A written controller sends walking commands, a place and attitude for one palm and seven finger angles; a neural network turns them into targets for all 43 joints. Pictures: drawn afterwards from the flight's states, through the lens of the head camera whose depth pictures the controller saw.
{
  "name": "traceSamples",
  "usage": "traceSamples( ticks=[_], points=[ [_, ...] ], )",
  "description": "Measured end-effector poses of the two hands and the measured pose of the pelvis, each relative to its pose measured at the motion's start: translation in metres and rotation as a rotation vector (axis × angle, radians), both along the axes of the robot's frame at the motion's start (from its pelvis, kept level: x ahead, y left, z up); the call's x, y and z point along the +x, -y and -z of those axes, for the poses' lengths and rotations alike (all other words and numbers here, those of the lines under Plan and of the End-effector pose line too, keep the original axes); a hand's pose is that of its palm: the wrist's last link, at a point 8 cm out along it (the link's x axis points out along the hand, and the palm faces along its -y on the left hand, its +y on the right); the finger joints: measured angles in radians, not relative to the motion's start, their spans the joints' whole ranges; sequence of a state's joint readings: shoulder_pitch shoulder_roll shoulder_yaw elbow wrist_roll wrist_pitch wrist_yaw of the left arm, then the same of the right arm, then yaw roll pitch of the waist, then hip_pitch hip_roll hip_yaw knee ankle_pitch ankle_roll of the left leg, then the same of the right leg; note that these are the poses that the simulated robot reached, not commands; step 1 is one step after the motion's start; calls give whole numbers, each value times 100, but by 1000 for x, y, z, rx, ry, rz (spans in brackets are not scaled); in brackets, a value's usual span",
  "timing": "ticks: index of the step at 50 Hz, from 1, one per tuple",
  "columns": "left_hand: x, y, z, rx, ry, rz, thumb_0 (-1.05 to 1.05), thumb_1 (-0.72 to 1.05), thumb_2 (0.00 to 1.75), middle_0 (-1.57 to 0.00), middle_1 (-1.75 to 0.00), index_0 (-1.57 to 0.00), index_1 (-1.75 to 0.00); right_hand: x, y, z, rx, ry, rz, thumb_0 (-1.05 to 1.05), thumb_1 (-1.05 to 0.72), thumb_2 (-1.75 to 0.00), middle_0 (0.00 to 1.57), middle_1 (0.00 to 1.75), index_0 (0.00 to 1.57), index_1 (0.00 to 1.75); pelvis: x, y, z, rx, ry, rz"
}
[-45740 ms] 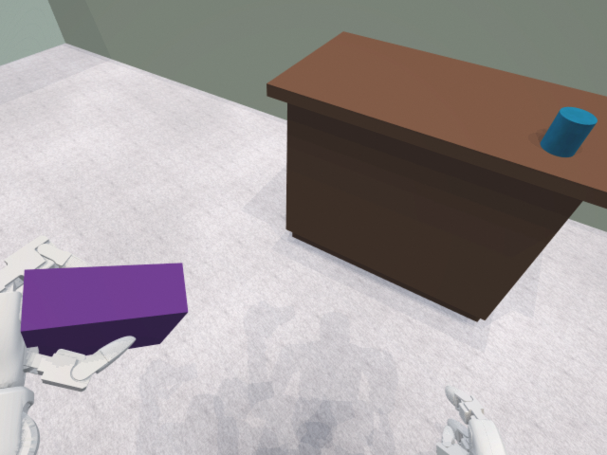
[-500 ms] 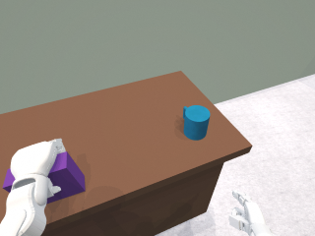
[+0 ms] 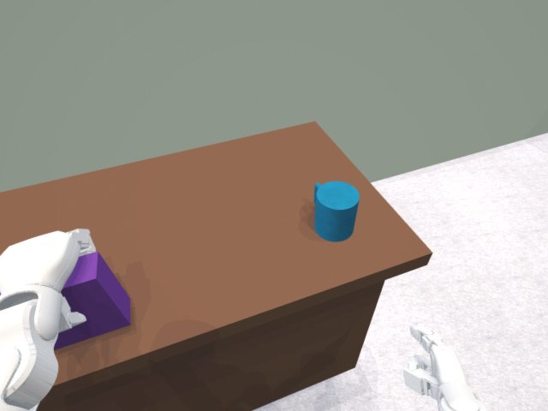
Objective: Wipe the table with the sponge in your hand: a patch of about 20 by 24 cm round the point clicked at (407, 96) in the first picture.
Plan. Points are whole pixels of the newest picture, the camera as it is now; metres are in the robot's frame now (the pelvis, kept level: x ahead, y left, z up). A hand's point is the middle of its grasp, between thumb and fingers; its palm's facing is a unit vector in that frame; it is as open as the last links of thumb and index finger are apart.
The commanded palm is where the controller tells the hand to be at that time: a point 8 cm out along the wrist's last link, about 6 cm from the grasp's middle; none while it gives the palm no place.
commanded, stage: lift the sponge slowly off the table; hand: left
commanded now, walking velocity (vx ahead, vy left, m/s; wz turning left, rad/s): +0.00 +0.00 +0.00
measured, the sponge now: (73, 312) +0.20 +0.35 +0.04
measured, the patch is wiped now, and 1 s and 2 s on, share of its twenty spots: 1.00 1.00 1.00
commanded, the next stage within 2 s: bring the sponge back beside the body in 1.18 s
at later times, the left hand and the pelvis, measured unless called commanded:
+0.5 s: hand (68, 269) +0.22 +0.32 +0.13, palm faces +0.03 -0.08 -1.00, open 9.5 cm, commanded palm +0.20 +0.33 +0.21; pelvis -0.01 +0.00 +0.00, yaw +0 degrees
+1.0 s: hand (51, 250) +0.23 +0.33 +0.16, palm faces +0.11 -0.07 -0.99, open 9.5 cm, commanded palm +0.19 +0.33 +0.25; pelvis -0.02 +0.01 +0.00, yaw +0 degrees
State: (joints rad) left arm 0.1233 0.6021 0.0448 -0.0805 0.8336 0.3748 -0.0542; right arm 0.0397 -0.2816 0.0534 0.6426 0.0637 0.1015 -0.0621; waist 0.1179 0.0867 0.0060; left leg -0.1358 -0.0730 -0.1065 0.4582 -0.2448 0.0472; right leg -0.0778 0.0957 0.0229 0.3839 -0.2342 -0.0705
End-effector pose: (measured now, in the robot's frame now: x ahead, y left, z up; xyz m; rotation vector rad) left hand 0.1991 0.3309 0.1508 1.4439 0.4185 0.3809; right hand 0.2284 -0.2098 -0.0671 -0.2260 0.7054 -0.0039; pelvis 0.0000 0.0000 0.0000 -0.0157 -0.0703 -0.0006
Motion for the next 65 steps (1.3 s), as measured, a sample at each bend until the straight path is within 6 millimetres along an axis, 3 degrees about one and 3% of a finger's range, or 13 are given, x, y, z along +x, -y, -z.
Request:
traceSamples(
  ticks=[7,12,18,25,29,36,48,59,65],
  points=[
    [9,19,-23,35,85,120,0,-48,106,-80,-140,-81,-140,-9,2,2,14,5,13,1,-90,-90,20,30,20,30,0,2,0,1,3,14],
    [8,11,-37,49,121,56,0,-48,106,-80,-140,-81,-140,-14,4,5,40,-11,23,1,-90,-90,20,30,20,30,-1,2,0,3,3,22],
    [4,-5,-31,20,46,-43,0,-48,106,-80,-140,-81,-140,-18,8,7,35,-17,25,1,-90,-90,20,30,20,30,-6,3,0,5,-3,15],
    [4,16,-29,12,39,97,0,-48,106,-80,-140,-81,-140,-16,4,4,0,5,8,1,-90,-90,20,30,20,30,-11,1,0,2,10,2],
    [9,19,-44,49,114,133,0,-48,106,-80,-140,-81,-139,-15,-3,1,12,12,-2,1,-90,-90,20,30,20,30,-12,1,0,1,17,7],
    [12,5,-73,46,201,33,0,-48,106,-80,-140,-81,-140,-11,-14,-2,63,29,-8,1,-90,-90,20,30,20,30,-12,-3,-1,3,7,20],
    [2,8,-56,15,94,60,0,-48,106,-80,-140,-81,-139,-4,-19,-6,19,37,-43,1,-90,-90,20,30,20,30,-18,-7,0,2,9,1],
    [14,-6,-95,45,211,23,0,-48,106,-80,-140,-81,-139,-6,-31,-8,55,42,-43,1,-90,-90,20,30,20,30,-18,-11,-1,0,5,13],
    [14,-4,-76,2,110,27,0,-48,106,-80,-140,-81,-140,-7,-30,-5,64,41,-36,1,-90,-90,20,30,20,30,-18,-15,-1,1,-14,17]
  ],
)
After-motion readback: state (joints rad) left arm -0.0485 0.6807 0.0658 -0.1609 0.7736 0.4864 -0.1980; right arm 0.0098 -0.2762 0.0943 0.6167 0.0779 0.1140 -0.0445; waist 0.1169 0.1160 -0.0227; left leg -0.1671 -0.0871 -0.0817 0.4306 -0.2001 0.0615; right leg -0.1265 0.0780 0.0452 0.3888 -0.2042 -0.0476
